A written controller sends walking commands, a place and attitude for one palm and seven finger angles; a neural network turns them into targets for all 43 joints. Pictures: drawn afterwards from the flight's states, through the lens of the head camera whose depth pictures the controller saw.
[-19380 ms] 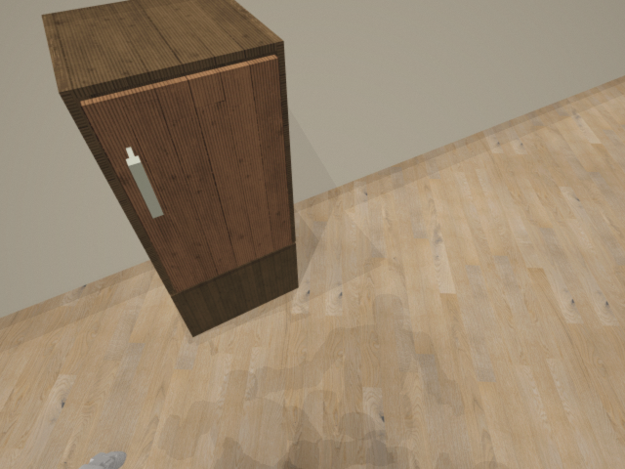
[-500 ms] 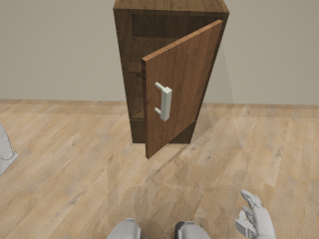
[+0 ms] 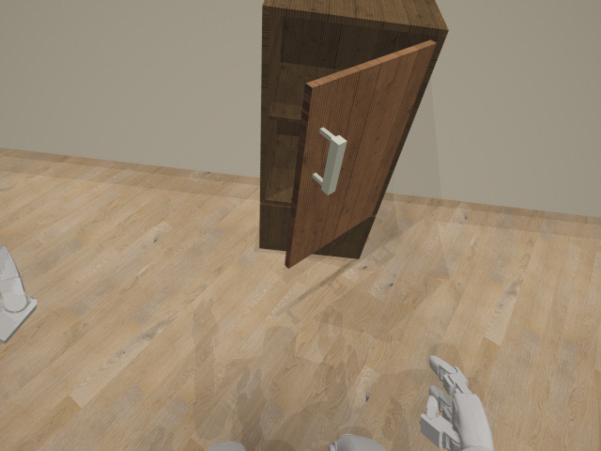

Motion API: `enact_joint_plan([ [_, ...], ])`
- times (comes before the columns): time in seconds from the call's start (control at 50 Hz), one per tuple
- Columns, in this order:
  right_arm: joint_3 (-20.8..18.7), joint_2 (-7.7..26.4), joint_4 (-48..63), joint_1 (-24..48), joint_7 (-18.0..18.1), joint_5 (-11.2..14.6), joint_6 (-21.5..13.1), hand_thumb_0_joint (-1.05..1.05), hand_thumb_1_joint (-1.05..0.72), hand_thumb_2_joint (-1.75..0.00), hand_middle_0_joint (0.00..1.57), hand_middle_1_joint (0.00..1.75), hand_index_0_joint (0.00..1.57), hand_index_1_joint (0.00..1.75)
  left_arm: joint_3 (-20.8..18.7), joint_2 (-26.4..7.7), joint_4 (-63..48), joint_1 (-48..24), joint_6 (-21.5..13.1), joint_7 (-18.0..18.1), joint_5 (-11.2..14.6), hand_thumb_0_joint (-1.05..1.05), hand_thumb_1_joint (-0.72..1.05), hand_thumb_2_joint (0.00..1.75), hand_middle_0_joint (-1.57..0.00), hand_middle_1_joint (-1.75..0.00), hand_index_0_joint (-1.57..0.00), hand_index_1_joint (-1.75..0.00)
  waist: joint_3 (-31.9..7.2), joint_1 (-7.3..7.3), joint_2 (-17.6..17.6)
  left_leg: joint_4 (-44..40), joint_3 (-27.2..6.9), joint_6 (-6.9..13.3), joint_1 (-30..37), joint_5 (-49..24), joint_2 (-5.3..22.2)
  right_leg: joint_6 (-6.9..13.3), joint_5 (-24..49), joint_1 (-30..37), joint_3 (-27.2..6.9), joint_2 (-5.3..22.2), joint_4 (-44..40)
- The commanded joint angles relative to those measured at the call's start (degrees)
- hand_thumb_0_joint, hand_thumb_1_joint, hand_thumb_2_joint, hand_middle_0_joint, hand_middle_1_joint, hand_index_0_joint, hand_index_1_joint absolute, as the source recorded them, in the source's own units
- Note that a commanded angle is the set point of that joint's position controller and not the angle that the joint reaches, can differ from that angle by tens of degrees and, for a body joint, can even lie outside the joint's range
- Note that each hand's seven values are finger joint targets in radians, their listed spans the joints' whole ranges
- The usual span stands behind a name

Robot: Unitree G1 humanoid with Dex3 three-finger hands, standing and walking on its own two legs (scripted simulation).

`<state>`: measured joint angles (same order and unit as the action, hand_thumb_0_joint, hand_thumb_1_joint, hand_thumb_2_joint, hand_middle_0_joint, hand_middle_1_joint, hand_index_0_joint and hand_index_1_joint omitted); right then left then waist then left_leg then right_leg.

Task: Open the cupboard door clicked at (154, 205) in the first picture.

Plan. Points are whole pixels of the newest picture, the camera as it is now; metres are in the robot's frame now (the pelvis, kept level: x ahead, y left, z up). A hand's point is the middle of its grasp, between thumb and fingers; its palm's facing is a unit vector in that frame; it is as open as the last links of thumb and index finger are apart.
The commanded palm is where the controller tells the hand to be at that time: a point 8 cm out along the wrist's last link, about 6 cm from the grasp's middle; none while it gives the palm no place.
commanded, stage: stop stepping back and stand still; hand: left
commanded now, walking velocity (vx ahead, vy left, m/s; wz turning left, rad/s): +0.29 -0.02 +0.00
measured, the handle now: (326, 161) +0.67 +0.01 -0.04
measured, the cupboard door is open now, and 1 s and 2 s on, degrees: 43 43 43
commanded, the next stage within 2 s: let the arm hang, fingers relaxed in 0.54 s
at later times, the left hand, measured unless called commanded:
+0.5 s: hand (98, 333) +0.18 +0.21 +0.16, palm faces +0.33 -0.84 -0.42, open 7.4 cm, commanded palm +0.12 +0.25 +0.18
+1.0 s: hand out of the picture -0.03 +0.15 -0.18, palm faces -0.08 -0.98 -0.17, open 7.0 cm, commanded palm none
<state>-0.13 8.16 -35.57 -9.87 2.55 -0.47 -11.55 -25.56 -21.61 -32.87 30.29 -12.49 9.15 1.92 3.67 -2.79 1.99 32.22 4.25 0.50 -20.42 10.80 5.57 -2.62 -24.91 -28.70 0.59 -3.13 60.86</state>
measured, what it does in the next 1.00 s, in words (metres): steps on the spot: right foot, then left foot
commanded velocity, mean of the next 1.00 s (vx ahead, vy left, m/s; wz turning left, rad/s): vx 0.07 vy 0.04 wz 0.00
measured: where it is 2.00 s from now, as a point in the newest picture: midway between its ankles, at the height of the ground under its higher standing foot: outside the picture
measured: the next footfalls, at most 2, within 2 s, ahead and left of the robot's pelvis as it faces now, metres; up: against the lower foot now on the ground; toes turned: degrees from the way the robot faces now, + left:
right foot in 0.16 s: -0.08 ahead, -0.13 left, +0.00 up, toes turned -6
left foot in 0.36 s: +0.05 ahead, +0.07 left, +0.00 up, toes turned -4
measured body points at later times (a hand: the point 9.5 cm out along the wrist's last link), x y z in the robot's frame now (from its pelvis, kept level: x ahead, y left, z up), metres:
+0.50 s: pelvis -0.05 -0.03 +0.00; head -0.08 -0.01 +0.45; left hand +0.15 +0.25 +0.18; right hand +0.01 -0.32 -0.08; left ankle +0.02 +0.07 -0.73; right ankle -0.12 -0.13 -0.73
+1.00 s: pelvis -0.06 -0.03 +0.00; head -0.05 -0.01 +0.45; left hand -0.03 +0.20 -0.16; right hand -0.01 -0.29 -0.13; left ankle +0.01 +0.07 -0.73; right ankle -0.12 -0.13 -0.73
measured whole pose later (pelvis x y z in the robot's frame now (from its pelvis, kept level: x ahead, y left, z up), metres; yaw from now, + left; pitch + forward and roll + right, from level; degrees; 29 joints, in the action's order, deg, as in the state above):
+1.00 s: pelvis -0.06 -0.03 +0.00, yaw -5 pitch -2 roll -1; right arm 0.7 13.2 -56.7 -10.6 0.5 -1.5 0.7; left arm -0.1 -11.4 56.8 17.1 1.8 0.9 -0.5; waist 3.2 0.3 2.4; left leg 28.2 1.5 1.4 -17.2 9.3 0.1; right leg 1.6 -18.9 -6.0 1.8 -1.8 26.6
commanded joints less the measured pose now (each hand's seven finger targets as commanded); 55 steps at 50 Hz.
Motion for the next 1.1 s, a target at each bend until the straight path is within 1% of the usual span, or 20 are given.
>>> enact_joint_plan([
  [0.0,-2.7,10.7,7.5,2.3,1.3,-0.1,-3.1,0.0,-0.9,-0.9,0.2,0.3,0.2,0.3,-4.0,-10.4,-11.8,-5.7,-2.2,1.7,-0.4,0.0,0.9,0.9,-0.2,-0.3,-0.2,-0.3,-5.5,4.14,-18.0,-24.8,-10.8,4.1,2.4,27.9,11.7,1.1,-4.8,7.6,4.5,0.8,-11.9],
  [0.08,-1.7,10.0,8.4,2.3,1.8,-0.5,-0.5,0.0,-0.9,-0.9,0.2,0.3,0.2,0.3,-4.4,-11.5,-7.5,-3.8,-0.7,1.9,-0.1,0.0,0.9,0.9,-0.2,-0.3,-0.2,-0.3,-7.8,3.33,-14.2,-19.8,-2.1,0.3,3.7,23.7,5.2,3.6,0.4,21.1,8.1,-0.4,-37.4],
  [0.1,-1.5,9.6,8.5,2.0,1.8,-0.6,0.4,0.0,-0.9,-0.9,0.2,0.3,0.2,0.3,-5.6,-13.3,-6.3,-1.2,-0.4,1.6,0.0,0.0,0.9,0.9,-0.2,-0.3,-0.2,-0.3,-7.9,3.87,-9.4,-11.7,1.8,-0.6,3.8,18.1,1.4,5.6,3.6,20.1,3.7,2.8,-43.3],
  [0.14,-0.9,8.9,7.9,2.5,1.4,-1.1,1.7,0.0,-0.9,-0.9,0.2,0.3,0.2,0.3,-8.7,-18.1,-9.2,-3.7,-1.2,1.2,0.9,0.0,0.9,0.9,-0.2,-0.3,-0.2,-0.3,-9.6,3.75,3.8,8.2,1.5,-1.6,1.7,6.6,-1.6,12.3,11.0,14.3,-15.5,17.1,-49.8],
  [0.16,-0.6,9.1,7.4,1.8,1.1,-1.1,1.4,0.0,-0.9,-0.9,0.2,0.3,0.2,0.3,-11.1,-20.5,-8.8,-4.8,-2.2,1.7,0.7,0.0,0.9,0.9,-0.2,-0.3,-0.2,-0.3,-10.8,3.66,5.5,9.8,1.2,-1.5,-0.2,4.2,-0.9,13.6,23.4,15.5,-16.6,20.6,-47.7],
  [0.18,-1.4,8.5,7.0,0.7,1.4,0.8,1.4,0.0,-0.9,-0.9,0.2,0.3,0.2,0.3,-7.2,-14.1,-3.2,-1.1,-1.1,1.3,1.2,0.0,0.9,0.9,-0.2,-0.3,-0.2,-0.3,-11.4,3.1,11.5,13.1,-0.3,-1.6,-5.0,7.3,-3.8,11.9,27.1,21.9,-16.1,17.4,-44.1],
  [0.24,-1.0,9.2,6.8,1.9,1.5,0.8,1.7,0.0,-0.9,-0.9,0.2,0.3,0.2,0.3,-6.3,-13.0,-3.1,-0.3,-1.5,1.3,0.6,0.0,0.9,0.9,-0.2,-0.3,-0.2,-0.3,-7.2,3.48,4.3,7.1,-0.5,-0.2,-6.0,8.3,-2.8,11.5,36.4,22.0,-11.9,17.6,-38.9],
  [0.28,-0.9,9.8,6.1,1.6,2.0,0.4,1.6,0.0,-0.9,-0.9,0.2,0.3,0.2,0.3,-5.7,-12.8,-2.6,-2.0,-2.3,1.3,0.5,0.0,0.9,0.9,-0.2,-0.3,-0.2,-0.3,-6.2,4.34,0.9,-2.3,1.1,0.9,3.4,1.9,-4.3,8.2,24.1,15.8,-8.3,14.4,-38.3],
  [0.32,-2.1,11.6,6.7,1.7,2.8,0.6,1.0,0.0,-0.9,-0.9,0.2,0.3,0.2,0.3,-5.2,-13.2,-2.9,-3.4,-3.1,1.0,0.5,0.0,0.9,0.9,-0.2,-0.3,-0.2,-0.3,-4.5,3.96,-1.8,-5.9,-2.5,2.2,8.3,1.7,-2.2,5.8,12.3,11.4,-7.5,11.2,-37.6],
  [0.4,-2.3,12.3,7.2,1.9,3.1,-0.2,0.7,0.0,-0.9,-0.9,0.2,0.3,0.2,0.3,-6.3,-13.5,-5.0,-2.6,-4.8,0.4,0.1,0.0,0.9,0.9,-0.2,-0.3,-0.2,-0.3,0.0,3.96,-12.9,-13.8,-12.6,3.6,5.5,15.7,2.4,4.9,-1.3,6.4,-3.9,5.2,-35.2],
  [0.44,-2.2,12.2,7.2,1.4,3.3,-0.3,0.0,0.0,-0.9,-0.9,0.2,0.3,0.2,0.3,-6.5,-13.3,-6.2,-3.0,-4.9,0.7,-0.4,0.0,0.9,0.9,-0.2,-0.3,-0.2,-0.3,-1.5,3.75,-12.7,-20.7,-16.8,4.1,1.3,23.2,5.4,3.9,0.9,12.3,0.6,2.1,-30.3],
  [0.5,-2.4,11.9,7.4,1.1,3.2,-0.4,-0.8,0.0,-0.9,-0.9,0.2,0.3,0.2,0.3,-7.3,-13.7,-6.4,-0.7,-4.6,0.9,-0.3,0.0,0.9,0.9,-0.2,-0.3,-0.2,-0.3,-5.1,3.24,-11.2,-19.4,-12.9,3.3,0.2,19.5,4.0,4.1,3.8,18.6,0.6,2.6,-33.5],
  [0.6,-2.7,10.8,6.1,-0.5,1.9,0.2,0.1,0.0,-0.9,-0.9,0.2,0.3,0.2,0.3,-6.3,-11.9,-2.5,2.1,-4.1,0.5,0.8,0.0,0.9,0.9,-0.2,-0.3,-0.2,-0.3,-6.5,4.04,2.4,1.1,-3.5,0.2,5.4,2.5,-3.0,8.3,9.2,12.1,-15.1,12.9,-46.4],
  [0.62,-5.2,20.3,-6.7,2.2,-2.9,-0.3,0.1,0.0,-0.9,-0.9,0.2,0.3,0.2,0.3,17.4,-3.8,40.1,-5.6,6.9,-7.4,-5.6,0.0,0.9,0.9,-0.2,-0.3,-0.2,-0.3,-4.2,5.97,-0.7,10.6,-5.9,0.9,-0.4,-11.1,0.1,8.8,35.8,10.5,-9.2,15.7,-33.0],
  [0.66,-4.4,14.8,-6.7,-3.6,-2.6,0.1,4.7,0.0,-0.9,-0.9,0.2,0.3,0.2,0.3,18.6,1.1,41.8,-6.6,11.8,-8.6,-4.3,0.0,0.9,0.9,-0.2,-0.3,-0.2,-0.3,-10.2,4.82,2.4,6.1,-6.8,0.8,4.0,-11.3,-0.9,7.4,31.0,12.1,-5.9,11.2,-30.6],
  [0.7,-3.2,15.3,-6.3,-2.2,-2.4,-0.5,7.4,0.0,-0.9,-0.9,0.2,0.3,0.2,0.3,19.3,-0.1,47.7,-9.7,12.1,-8.9,-4.2,0.0,0.9,0.9,-0.2,-0.3,-0.2,-0.3,-6.7,3.64,10.7,4.3,-8.3,2.3,3.4,-12.4,-0.6,6.5,25.4,10.8,-5.0,9.1,-31.5],
  [0.74,-3.0,16.1,-6.8,0.1,-2.2,-1.0,8.7,0.0,-0.9,-0.9,0.2,0.3,0.2,0.3,19.4,-1.7,54.5,-12.2,11.9,-8.8,-4.0,0.0,0.9,0.9,-0.2,-0.3,-0.2,-0.3,-4.6,3.03,12.1,3.8,-8.1,2.4,3.1,-13.2,-1.8,6.9,30.3,12.6,-7.0,10.4,-33.5],
  [0.84,-1.8,15.1,-12.6,2.3,-2.2,-1.3,10.7,0.0,-0.9,-0.9,0.2,0.3,0.2,0.3,21.9,-2.1,73.1,-16.3,12.2,-8.0,-3.1,0.0,0.9,0.9,-0.2,-0.3,-0.2,-0.3,-2.7,3.01,-4.8,-6.7,-10.8,2.7,7.2,-11.5,0.2,5.3,16.7,15.2,-6.1,7.9,-36.1],
  [0.94,-1.2,12.7,-18.5,1.2,-1.3,-0.9,11.0,0.0,-0.9,-0.9,0.2,0.3,0.2,0.3,22.9,0.6,86.3,-14.0,11.6,-8.0,-2.7,0.0,0.9,0.9,-0.2,-0.3,-0.2,-0.3,-4.7,3.15,-10.8,-9.8,-9.6,1.9,11.1,-6.1,0.0,5.8,14.8,17.9,-6.7,8.5,-41.8],
  [1.08,-1.6,13.3,-24.2,-1.2,-0.7,-0.3,11.2,0.0,-0.9,-0.9,0.2,0.3,0.2,0.3,24.0,0.7,95.2,-12.9,11.5,-8.1,-2.5,0.0,0.9,0.9,-0.2,-0.3,-0.2,-0.3,-3.5,3.56,-5.8,-12.5,-10.2,2.0,13.8,-4.6,0.9,6.0,13.2,17.7,-5.1,8.5,-44.8],
])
